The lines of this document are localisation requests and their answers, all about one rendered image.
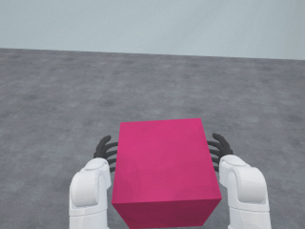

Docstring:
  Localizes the right robot hand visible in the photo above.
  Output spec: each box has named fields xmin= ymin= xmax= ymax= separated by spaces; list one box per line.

xmin=207 ymin=133 xmax=234 ymax=173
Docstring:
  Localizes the left robot hand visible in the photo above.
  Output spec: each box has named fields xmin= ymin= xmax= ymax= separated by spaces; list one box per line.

xmin=93 ymin=135 xmax=118 ymax=173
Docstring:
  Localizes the right robot forearm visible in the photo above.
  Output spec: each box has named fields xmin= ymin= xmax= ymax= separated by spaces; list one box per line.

xmin=218 ymin=155 xmax=272 ymax=229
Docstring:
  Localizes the carton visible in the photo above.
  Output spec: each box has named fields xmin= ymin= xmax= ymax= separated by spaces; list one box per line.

xmin=112 ymin=117 xmax=222 ymax=229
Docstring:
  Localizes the left robot forearm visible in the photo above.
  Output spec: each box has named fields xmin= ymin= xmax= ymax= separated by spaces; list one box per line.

xmin=69 ymin=157 xmax=112 ymax=229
